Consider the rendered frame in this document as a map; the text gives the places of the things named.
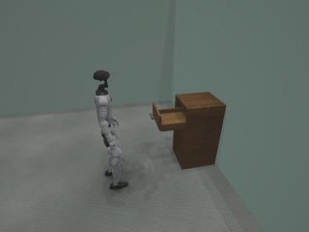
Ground robot left hand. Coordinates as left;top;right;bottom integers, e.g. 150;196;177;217
110;117;120;128

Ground robot right hand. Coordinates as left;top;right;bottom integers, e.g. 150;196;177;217
111;147;126;164

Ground cabinet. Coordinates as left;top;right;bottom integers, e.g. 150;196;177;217
172;92;227;170

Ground robot right forearm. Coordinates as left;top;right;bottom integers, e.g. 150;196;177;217
101;122;117;149

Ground right robot upper arm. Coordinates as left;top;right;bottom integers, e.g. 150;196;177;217
98;96;109;127

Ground left robot thigh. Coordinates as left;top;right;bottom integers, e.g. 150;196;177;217
107;124;119;156

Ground drawer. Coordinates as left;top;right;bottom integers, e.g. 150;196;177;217
153;102;186;132

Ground handle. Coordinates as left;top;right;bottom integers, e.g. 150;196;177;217
150;113;156;120

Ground robot left shin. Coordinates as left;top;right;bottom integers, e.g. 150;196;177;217
107;147;114;172

